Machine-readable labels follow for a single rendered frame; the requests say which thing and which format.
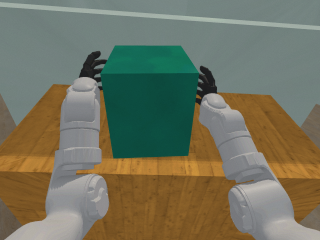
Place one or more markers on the robot right forearm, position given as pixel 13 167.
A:
pixel 241 160

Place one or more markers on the robot left forearm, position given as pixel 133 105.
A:
pixel 79 130

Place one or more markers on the left robot upper arm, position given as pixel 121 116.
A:
pixel 74 203

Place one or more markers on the robot right hand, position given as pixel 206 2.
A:
pixel 208 86

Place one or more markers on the robot left hand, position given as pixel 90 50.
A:
pixel 89 65

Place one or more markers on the pedestal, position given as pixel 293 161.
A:
pixel 160 198

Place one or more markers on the right robot upper arm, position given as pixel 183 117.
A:
pixel 262 209

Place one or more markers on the carton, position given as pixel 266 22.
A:
pixel 149 94

